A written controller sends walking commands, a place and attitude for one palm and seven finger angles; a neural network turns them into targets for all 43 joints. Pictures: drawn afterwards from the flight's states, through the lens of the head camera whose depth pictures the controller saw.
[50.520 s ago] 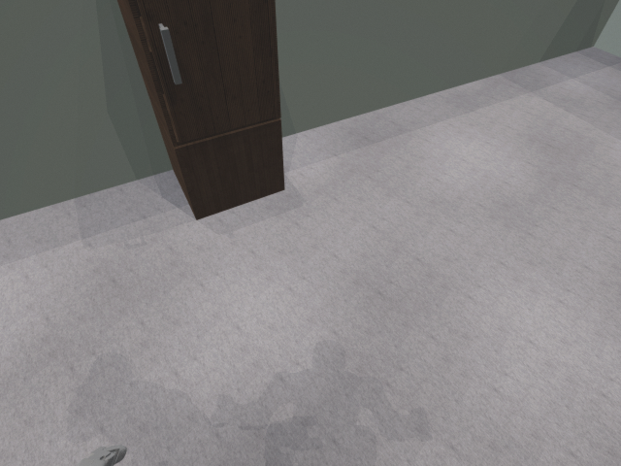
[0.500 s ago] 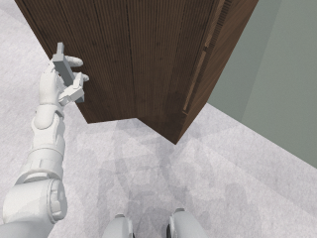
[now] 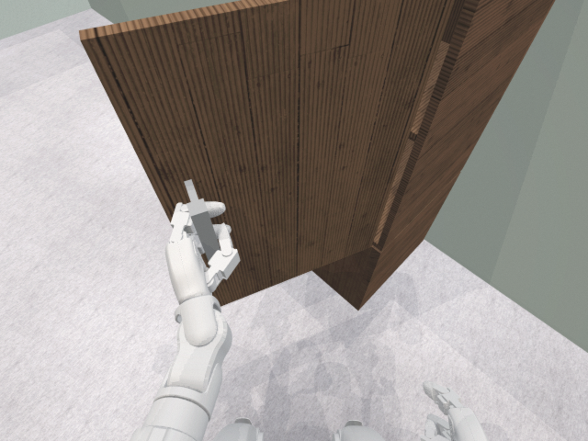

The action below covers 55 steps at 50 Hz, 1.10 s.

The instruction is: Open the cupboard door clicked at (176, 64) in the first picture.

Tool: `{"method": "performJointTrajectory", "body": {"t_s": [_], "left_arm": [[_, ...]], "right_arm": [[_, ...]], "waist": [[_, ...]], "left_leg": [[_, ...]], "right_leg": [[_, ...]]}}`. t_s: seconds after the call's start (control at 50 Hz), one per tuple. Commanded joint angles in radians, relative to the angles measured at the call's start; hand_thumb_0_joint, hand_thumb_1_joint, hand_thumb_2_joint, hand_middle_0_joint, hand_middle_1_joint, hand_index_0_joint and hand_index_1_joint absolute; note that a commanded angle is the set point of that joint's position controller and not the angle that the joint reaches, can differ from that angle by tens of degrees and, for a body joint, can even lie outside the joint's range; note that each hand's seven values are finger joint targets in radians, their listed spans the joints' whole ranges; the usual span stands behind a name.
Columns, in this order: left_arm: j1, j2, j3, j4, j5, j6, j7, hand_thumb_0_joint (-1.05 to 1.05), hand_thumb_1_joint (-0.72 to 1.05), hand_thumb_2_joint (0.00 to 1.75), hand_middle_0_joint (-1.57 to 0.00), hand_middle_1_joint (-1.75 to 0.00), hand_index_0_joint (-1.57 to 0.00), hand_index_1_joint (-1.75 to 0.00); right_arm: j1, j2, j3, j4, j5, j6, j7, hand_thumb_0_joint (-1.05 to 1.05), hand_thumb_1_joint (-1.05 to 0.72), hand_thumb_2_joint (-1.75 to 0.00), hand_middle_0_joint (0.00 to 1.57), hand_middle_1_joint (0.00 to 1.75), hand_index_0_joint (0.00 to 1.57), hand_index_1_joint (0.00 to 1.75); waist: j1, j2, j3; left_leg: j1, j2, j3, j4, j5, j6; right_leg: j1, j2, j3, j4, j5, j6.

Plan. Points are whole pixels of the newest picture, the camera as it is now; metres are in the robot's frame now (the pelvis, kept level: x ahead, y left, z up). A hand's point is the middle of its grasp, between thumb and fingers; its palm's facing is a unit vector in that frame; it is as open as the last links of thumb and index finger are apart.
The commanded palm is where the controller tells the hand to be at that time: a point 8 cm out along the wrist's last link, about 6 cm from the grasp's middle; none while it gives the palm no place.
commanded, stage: pull the door open along its arc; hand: left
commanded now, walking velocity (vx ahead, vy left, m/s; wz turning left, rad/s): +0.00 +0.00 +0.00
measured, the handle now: (205, 231) +0.39 +0.15 +0.04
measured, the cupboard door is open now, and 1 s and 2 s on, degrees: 68 83 86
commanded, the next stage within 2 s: open thumb and fingers to let go in 0.26 s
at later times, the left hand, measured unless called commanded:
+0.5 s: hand (271, 302) +0.28 +0.04 +0.05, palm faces +0.34 -0.94 -0.02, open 6.0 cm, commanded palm +0.24 +0.09 +0.05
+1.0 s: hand (270, 302) +0.29 +0.05 +0.05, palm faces +0.33 -0.94 -0.02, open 13.9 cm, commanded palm +0.24 +0.09 +0.05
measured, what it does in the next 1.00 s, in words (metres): stands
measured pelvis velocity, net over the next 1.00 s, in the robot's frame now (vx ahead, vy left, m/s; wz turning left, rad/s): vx -0.01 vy -0.02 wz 0.03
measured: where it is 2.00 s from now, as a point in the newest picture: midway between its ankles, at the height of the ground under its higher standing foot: outside the picture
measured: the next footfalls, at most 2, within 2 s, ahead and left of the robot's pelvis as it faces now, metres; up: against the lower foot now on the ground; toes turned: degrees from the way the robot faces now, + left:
none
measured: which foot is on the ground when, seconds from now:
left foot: down 0.00-1.00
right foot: down 0.00-1.00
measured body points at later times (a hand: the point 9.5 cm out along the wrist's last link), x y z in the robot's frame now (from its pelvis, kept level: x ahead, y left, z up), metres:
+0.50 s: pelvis +0.00 -0.03 +0.00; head +0.04 -0.05 +0.45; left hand +0.26 +0.09 +0.05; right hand +0.19 -0.23 -0.10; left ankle +0.00 +0.13 -0.67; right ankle +0.01 -0.10 -0.67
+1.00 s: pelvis -0.01 -0.02 +0.00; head +0.04 -0.04 +0.44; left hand +0.26 +0.09 +0.05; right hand +0.16 -0.24 -0.11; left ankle +0.00 +0.13 -0.67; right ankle +0.01 -0.10 -0.67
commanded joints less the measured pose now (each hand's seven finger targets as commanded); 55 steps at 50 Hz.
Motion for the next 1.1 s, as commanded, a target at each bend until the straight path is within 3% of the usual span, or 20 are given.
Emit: {"method": "performJointTrajectory", "body": {"t_s": [0.0, 0.02, 0.12, 0.14, 0.26, 0.32, 0.34, 0.38, 0.44, 0.48, 0.56, 0.6, 0.66, 0.7, 0.74, 0.78, 0.84, 0.96, 1.04, 1.08], "left_arm": [[-0.139, -0.024, -0.082, -0.265, 0.050, -0.059, 0.061, 0.00, 0.90, 0.90, -0.40, -1.35, -0.40, -1.35], [-0.129, -0.041, -0.109, -0.271, 0.057, -0.056, 0.063, 0.00, 0.90, 0.90, -0.40, -1.35, -0.40, -1.35], [0.039, -0.117, -0.216, -0.359, 0.080, -0.049, 0.070, 0.00, 0.90, 0.90, -0.40, -1.35, -0.40, -1.35], [0.053, -0.123, -0.231, -0.392, 0.086, -0.048, 0.073, 0.00, 0.90, 0.90, -0.40, -1.35, -0.40, -1.35], [0.293, -0.150, -0.283, -0.497, 0.091, -0.009, 0.080, 0.00, 0.90, 0.90, -0.40, -1.35, -0.40, -1.35], [0.209, -0.132, -0.258, -0.507, 0.087, 0.005, 0.105, 0.00, 0.90, 0.90, -0.40, -1.35, -0.40, -1.35], [0.109, -0.101, -0.229, -0.494, 0.087, 0.003, 0.119, 0.00, 0.90, 0.90, -0.40, -1.35, -0.40, -1.35], [0.128, -0.097, -0.209, -0.463, 0.088, 0.005, 0.128, 0.00, 0.76, 0.84, -0.39, -1.34, -0.39, -1.34], [0.141, -0.106, -0.210, -0.449, 0.078, 0.003, 0.116, 0.00, 0.55, 0.75, -0.38, -1.31, -0.38, -1.31], [0.142, -0.116, -0.227, -0.459, 0.080, 0.003, 0.104, 0.00, 0.41, 0.69, -0.36, -1.30, -0.36, -1.30], [0.130, -0.119, -0.239, -0.458, 0.083, 0.009, 0.092, 0.00, 0.13, 0.57, -0.35, -1.27, -0.35, -1.27], [0.100, -0.125, -0.244, -0.453, 0.083, 0.005, 0.092, 0.00, -0.01, 0.51, -0.33, -1.25, -0.33, -1.25], [0.119, -0.110, -0.233, -0.464, 0.084, 0.001, 0.091, 0.00, -0.22, 0.42, -0.32, -1.23, -0.32, -1.23], [0.115, -0.129, -0.251, -0.455, 0.088, 0.003, 0.092, 0.00, -0.36, 0.36, -0.31, -1.22, -0.31, -1.22], [0.121, -0.135, -0.257, -0.462, 0.090, 0.003, 0.097, 0.00, -0.50, 0.30, -0.30, -1.20, -0.30, -1.20], [0.113, -0.136, -0.256, -0.447, 0.086, 0.008, 0.098, 0.00, -0.50, 0.30, -0.30, -1.20, -0.30, -1.20], [0.064, -0.117, -0.239, -0.443, 0.085, 0.005, 0.104, 0.00, -0.50, 0.30, -0.27, -1.05, -0.27, -1.05], [0.109, -0.128, -0.245, -0.448, 0.090, 0.013, 0.110, 0.00, -0.50, 0.30, -0.22, -0.75, -0.22, -0.75], [0.086, -0.121, -0.229, -0.442, 0.078, 0.015, 0.116, 0.00, -0.50, 0.30, -0.19, -0.55, -0.19, -0.55], [0.106, -0.125, -0.228, -0.452, 0.076, 0.020, 0.118, 0.00, -0.50, 0.30, -0.18, -0.45, -0.18, -0.45]], "right_arm": [[-0.011, -0.110, -0.051, -0.117, -0.002, -0.045, -0.012, 0.00, -0.90, -0.90, 0.20, 0.30, 0.20, 0.30], [-0.018, -0.107, -0.049, -0.116, -0.003, -0.049, -0.012, 0.00, -0.90, -0.90, 0.20, 0.30, 0.20, 0.30], [-0.047, -0.089, -0.047, -0.136, -0.003, -0.071, -0.011, 0.00, -0.90, -0.90, 0.20, 0.30, 0.20, 0.30], [-0.051, -0.087, -0.046, -0.141, -0.004, -0.076, -0.010, 0.00, -0.90, -0.90, 0.20, 0.30, 0.20, 0.30], [-0.084, -0.065, -0.027, -0.178, 0.001, -0.110, -0.015, 0.00, -0.90, -0.90, 0.20, 0.30, 0.20, 0.30], [-0.089, -0.063, -0.019, -0.163, -0.005, -0.118, -0.023, 0.00, -0.90, -0.90, 0.20, 0.30, 0.20, 0.30], [-0.097, -0.065, -0.017, -0.147, -0.006, -0.119, -0.030, 0.00, -0.90, -0.90, 0.20, 0.30, 0.20, 0.30], [-0.108, -0.061, -0.018, -0.142, -0.011, -0.121, -0.036, 0.00, -0.90, -0.90, 0.20, 0.30, 0.20, 0.30], [-0.098, -0.062, -0.021, -0.140, -0.010, -0.125, -0.037, 0.00, -0.90, -0.90, 0.20, 0.30, 0.20, 0.30], [-0.091, -0.063, -0.025, -0.142, -0.009, -0.124, -0.036, 0.00, -0.90, -0.90, 0.20, 0.30, 0.20, 0.30], [-0.081, -0.070, -0.026, -0.150, -0.007, -0.120, -0.033, 0.00, -0.90, -0.90, 0.20, 0.30, 0.20, 0.30], [-0.082, -0.069, -0.027, -0.146, -0.007, -0.123, -0.034, 0.00, -0.90, -0.90, 0.20, 0.30, 0.20, 0.30], [-0.076, -0.072, -0.030, -0.152, -0.007, -0.125, -0.034, 0.00, -0.90, -0.90, 0.20, 0.30, 0.20, 0.30], [-0.077, -0.070, -0.029, -0.150, -0.006, -0.126, -0.032, 0.00, -0.90, -0.90, 0.20, 0.30, 0.20, 0.30], [-0.075, -0.071, -0.030, -0.154, -0.007, -0.129, -0.031, 0.00, -0.90, -0.90, 0.20, 0.30, 0.20, 0.30], [-0.080, -0.071, -0.028, -0.154, -0.006, -0.130, -0.032, 0.00, -0.90, -0.90, 0.20, 0.30, 0.20, 0.30], [-0.079, -0.074, -0.029, -0.149, -0.005, -0.130, -0.037, 0.00, -0.90, -0.90, 0.20, 0.30, 0.20, 0.30], [-0.076, -0.073, -0.030, -0.156, -0.004, -0.131, -0.033, 0.00, -0.90, -0.90, 0.20, 0.30, 0.20, 0.30], [-0.081, -0.071, -0.028, -0.154, -0.004, -0.129, -0.034, 0.00, -0.90, -0.90, 0.20, 0.30, 0.20, 0.30], [-0.085, -0.070, -0.024, -0.159, -0.004, -0.127, -0.033, 0.00, -0.90, -0.90, 0.20, 0.30, 0.20, 0.30]], "waist": [[-0.006, -0.073, -0.282], [-0.014, -0.080, -0.267], [-0.005, -0.112, -0.253], [-0.005, -0.092, -0.256], [0.018, -0.115, -0.210], [0.003, -0.103, -0.182], [-0.011, -0.102, -0.166], [0.004, -0.102, -0.181], [0.005, -0.136, -0.213], [0.005, -0.127, -0.233], [-0.001, -0.116, -0.224], [-0.011, -0.139, -0.217], [0.004, -0.128, -0.242], [-0.007, -0.130, -0.229], [-0.001, -0.125, -0.240], [-0.003, -0.125, -0.211], [-0.006, -0.141, -0.209], [0.010, -0.098, -0.232], [0.007, -0.127, -0.217], [0.019, -0.103, -0.229]], "left_leg": [[0.151, -0.030, 0.021, -0.127, 0.268, 0.021], [0.153, -0.030, 0.020, -0.126, 0.261, 0.022], [0.157, -0.032, 0.018, -0.123, 0.262, 0.024], [0.162, -0.033, 0.019, -0.121, 0.267, 0.024], [0.142, -0.044, 0.009, -0.122, 0.226, 0.022], [0.127, -0.048, 0.003, -0.105, 0.195, 0.020], [0.111, -0.049, 0.000, -0.091, 0.175, 0.020], [0.103, -0.053, 0.003, -0.084, 0.164, 0.019], [0.095, -0.055, 0.002, -0.079, 0.172, 0.018], [0.102, -0.053, 0.001, -0.081, 0.194, 0.018], [0.101, -0.052, 0.000, -0.081, 0.196, 0.020], [0.098, -0.050, -0.001, -0.075, 0.177, 0.021], [0.098, -0.051, -0.004, -0.080, 0.197, 0.020], [0.105, -0.049, 0.000, -0.077, 0.189, 0.022], [0.111, -0.049, 0.001, -0.081, 0.191, 0.022], [0.099, -0.049, 0.001, -0.081, 0.174, 0.022], [0.093, -0.051, 0.000, -0.082, 0.152, 0.024], [0.117, -0.048, 0.001, -0.091, 0.195, 0.024], [0.108, -0.049, 0.003, -0.091, 0.168, 0.022], [0.116, -0.050, 0.003, -0.096, 0.185, 0.023]], "right_leg": [[0.253, -0.008, 0.010, -0.157, 0.341, 0.004], [0.248, -0.010, 0.011, -0.163, 0.338, 0.004], [0.272, -0.020, 0.021, -0.175, 0.357, 0.004], [0.273, -0.022, 0.023, -0.174, 0.364, 0.004], [0.297, -0.029, 0.036, -0.201, 0.329, 0.005], [0.256, -0.036, 0.047, -0.204, 0.283, 0.011], [0.229, -0.042, 0.062, -0.211, 0.253, 0.015], [0.233, -0.047, 0.079, -0.219, 0.225, 0.017], [0.261, -0.056, 0.091, -0.218, 0.267, 0.025], [0.277, -0.056, 0.086, -0.205, 0.321, 0.025], [0.270, -0.053, 0.079, -0.201, 0.320, 0.021], [0.253, -0.059, 0.085, -0.208, 0.295, 0.027], [0.276, -0.055, 0.082, -0.196, 0.317, 0.020], [0.253, -0.054, 0.075, -0.197, 0.305, 0.022], [0.249, -0.048, 0.062, -0.190, 0.289, 0.017], [0.235, -0.049, 0.065, -0.200, 0.255, 0.017], [0.228, -0.051, 0.074, -0.213, 0.200, 0.018], [0.239, -0.036, 0.046, -0.187, 0.251, 0.004], [0.231, -0.038, 0.050, -0.198, 0.212, 0.011], [0.236, -0.033, 0.040, -0.186, 0.224, 0.004]]}}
